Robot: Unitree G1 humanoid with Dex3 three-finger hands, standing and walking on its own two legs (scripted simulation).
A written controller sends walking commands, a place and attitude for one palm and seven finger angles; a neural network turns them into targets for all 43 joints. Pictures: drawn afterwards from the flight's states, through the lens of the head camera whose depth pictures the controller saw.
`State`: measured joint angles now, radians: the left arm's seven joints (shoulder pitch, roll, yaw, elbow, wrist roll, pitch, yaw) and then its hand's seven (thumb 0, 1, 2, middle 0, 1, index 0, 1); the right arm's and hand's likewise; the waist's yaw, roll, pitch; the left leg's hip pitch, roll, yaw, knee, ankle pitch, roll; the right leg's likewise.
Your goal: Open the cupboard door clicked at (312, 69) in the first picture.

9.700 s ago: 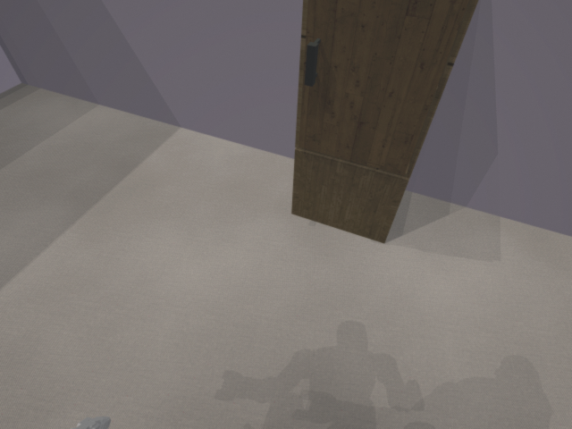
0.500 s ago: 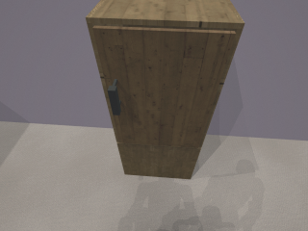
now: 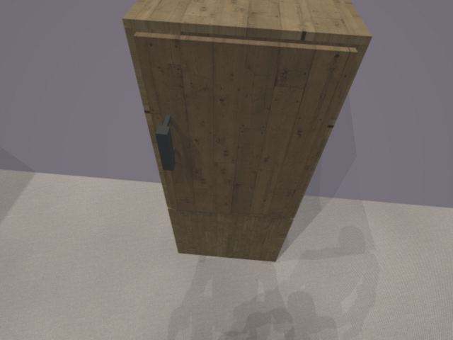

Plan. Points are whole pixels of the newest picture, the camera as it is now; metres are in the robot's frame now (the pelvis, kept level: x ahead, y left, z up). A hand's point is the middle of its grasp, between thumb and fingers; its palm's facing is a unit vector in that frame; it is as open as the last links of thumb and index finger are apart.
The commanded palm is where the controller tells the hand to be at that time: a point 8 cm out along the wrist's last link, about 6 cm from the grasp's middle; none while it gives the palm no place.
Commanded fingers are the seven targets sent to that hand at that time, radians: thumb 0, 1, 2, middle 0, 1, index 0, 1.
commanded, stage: look again from close up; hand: left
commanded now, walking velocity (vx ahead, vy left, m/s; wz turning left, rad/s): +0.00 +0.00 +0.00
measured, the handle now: (168, 142) +0.54 +0.18 +0.01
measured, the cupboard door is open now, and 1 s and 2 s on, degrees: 0 0 0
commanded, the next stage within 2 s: raise the hand with hooked fingers in 0.44 s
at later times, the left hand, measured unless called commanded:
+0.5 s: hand out of the picture +0.03 +0.18 -0.17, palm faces +0.02 -0.98 -0.22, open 7.4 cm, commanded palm none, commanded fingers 0.00 0.90 0.90 -0.20 -0.30 -0.20 -0.30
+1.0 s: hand out of the picture +0.13 +0.19 -0.06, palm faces +0.05 -1.00 -0.01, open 8.8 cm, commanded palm +0.13 +0.24 -0.04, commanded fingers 0.00 0.34 0.66 -0.24 -0.66 -0.24 -0.66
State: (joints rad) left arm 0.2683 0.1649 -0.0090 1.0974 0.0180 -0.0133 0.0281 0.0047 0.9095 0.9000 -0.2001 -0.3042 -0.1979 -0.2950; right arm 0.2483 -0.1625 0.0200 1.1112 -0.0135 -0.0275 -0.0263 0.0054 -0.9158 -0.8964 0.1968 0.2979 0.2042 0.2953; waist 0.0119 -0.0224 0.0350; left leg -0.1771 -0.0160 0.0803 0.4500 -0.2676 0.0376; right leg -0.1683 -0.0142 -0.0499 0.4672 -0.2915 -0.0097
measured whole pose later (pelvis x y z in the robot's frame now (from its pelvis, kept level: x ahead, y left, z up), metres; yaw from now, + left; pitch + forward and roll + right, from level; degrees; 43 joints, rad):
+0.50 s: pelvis +0.01 -0.01 +0.00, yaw +0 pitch +0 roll +0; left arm 0.24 0.20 0.00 1.10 0.02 -0.01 0.02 0.00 0.91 0.90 -0.20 -0.30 -0.20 -0.29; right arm 0.21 -0.17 0.02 1.13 -0.01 -0.03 -0.03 0.00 -0.91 -0.90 0.20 0.30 0.20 0.30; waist 0.02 -0.02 0.03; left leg -0.15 -0.01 0.07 0.42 -0.27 0.03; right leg -0.14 -0.01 -0.05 0.44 -0.30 -0.02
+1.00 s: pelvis -0.06 -0.03 -0.09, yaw +2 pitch +12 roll +0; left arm 0.35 0.23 0.24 0.23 -0.33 -0.50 -0.43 0.01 0.56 0.75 -0.23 -0.52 -0.23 -0.51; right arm 0.16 -0.29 -0.05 0.50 0.04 -0.25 -0.05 0.01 -0.91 -0.90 0.20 0.30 0.20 0.30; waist 0.04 -0.02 -0.13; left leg -0.86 0.04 0.02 1.15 -0.49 0.00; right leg -0.82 0.00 -0.11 1.14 -0.53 -0.07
